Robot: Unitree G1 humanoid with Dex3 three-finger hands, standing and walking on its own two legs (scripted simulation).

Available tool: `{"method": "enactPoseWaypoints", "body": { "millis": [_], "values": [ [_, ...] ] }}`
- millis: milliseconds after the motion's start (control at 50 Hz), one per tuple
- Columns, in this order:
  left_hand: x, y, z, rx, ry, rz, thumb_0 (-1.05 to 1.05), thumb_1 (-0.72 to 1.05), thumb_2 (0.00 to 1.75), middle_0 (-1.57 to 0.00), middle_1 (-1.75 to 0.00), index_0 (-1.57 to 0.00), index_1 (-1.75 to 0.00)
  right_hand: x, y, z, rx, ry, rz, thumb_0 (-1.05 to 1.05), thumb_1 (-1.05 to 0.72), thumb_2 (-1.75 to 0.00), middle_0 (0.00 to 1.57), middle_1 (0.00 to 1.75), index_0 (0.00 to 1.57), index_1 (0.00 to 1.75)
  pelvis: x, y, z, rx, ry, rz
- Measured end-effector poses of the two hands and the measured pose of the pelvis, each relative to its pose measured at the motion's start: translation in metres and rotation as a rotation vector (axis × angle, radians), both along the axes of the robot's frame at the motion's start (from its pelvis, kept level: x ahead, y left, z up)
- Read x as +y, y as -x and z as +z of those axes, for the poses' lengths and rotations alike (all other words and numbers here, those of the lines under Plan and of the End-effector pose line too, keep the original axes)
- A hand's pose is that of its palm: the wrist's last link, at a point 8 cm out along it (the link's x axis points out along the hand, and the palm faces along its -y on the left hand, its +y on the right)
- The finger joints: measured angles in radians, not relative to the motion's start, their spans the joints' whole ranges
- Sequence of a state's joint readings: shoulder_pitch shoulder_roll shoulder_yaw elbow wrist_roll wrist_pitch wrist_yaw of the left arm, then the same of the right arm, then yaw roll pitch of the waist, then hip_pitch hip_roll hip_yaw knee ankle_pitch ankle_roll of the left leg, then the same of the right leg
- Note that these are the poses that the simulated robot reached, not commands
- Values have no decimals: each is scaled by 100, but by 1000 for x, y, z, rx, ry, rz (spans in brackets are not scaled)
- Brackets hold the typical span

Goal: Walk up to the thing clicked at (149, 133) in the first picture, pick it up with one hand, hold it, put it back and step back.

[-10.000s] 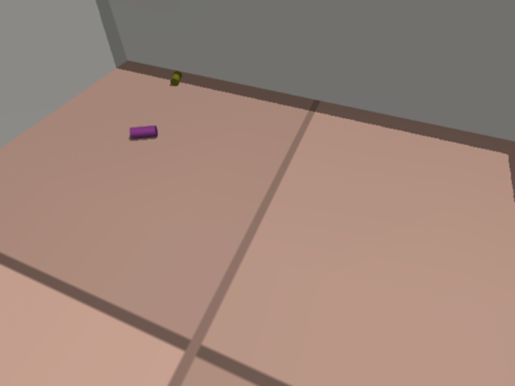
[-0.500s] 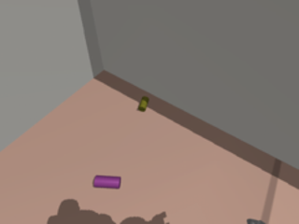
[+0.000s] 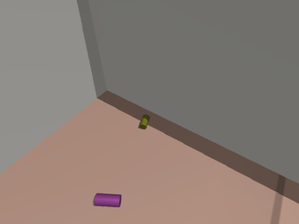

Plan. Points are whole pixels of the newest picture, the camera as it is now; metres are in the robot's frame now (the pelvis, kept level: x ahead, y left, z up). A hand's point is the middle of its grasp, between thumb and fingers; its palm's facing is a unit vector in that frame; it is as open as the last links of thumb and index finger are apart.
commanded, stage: walk up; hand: left
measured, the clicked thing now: (108, 199) +0.43 +0.25 -0.74
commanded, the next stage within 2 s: stand in 0.82 s
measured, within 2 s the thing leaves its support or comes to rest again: neither
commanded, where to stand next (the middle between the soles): +0.04 +0.00 m, yaw +2 degrees
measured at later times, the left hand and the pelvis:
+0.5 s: hand out of the picture +0.09 +0.25 -0.15, palm faces +0.00 -0.94 -0.33, open 7.4 cm; pelvis +0.01 +0.00 +0.00, yaw +0 degrees
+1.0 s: hand out of the picture +0.09 +0.25 -0.15, palm faces -0.03 -0.94 -0.34, open 7.4 cm; pelvis +0.00 +0.00 +0.00, yaw +0 degrees
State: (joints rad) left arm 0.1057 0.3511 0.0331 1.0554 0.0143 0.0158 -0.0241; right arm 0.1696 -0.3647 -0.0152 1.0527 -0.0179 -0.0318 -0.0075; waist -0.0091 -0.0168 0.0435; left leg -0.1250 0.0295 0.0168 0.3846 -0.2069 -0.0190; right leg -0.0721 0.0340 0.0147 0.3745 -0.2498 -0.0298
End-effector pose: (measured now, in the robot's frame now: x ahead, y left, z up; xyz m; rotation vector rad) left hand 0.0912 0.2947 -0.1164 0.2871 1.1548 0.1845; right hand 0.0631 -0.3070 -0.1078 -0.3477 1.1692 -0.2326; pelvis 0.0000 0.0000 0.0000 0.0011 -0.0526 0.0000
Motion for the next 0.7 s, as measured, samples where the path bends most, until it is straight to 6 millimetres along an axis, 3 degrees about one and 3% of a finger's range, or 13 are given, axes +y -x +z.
{"method": "enactPoseWaypoints", "body": {
  "millis": [380, 700],
  "values": [
    [-2, 10, -2, 73, -11, 27, 0, 90, 90, -21, -30, -20, -30, 3, -14, -6, 23, -24, 4, 0, -90, -90, 20, 29, 21, 30, -4, -8, 2, 16, -1, -3],
    [-3, 4, -1, 59, -11, 21, 0, 90, 90, -21, -30, -20, -30, 2, -19, -4, 12, -20, -3, 0, -90, -90, 20, 29, 21, 30, -4, -9, 2, 13, -2, -7]
  ]
}}
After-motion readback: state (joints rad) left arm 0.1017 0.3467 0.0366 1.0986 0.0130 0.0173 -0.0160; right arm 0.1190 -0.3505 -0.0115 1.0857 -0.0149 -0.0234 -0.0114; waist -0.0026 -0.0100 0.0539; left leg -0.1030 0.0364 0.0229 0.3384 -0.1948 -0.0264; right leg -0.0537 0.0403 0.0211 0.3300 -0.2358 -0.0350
